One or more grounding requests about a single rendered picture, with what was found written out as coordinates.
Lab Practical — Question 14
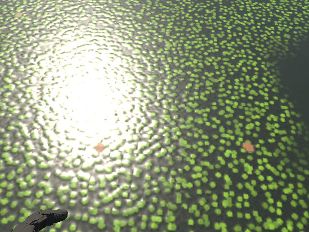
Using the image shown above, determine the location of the robot left hand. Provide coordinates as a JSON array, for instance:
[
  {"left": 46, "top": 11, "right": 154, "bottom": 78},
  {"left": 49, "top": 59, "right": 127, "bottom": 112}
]
[{"left": 12, "top": 209, "right": 68, "bottom": 232}]

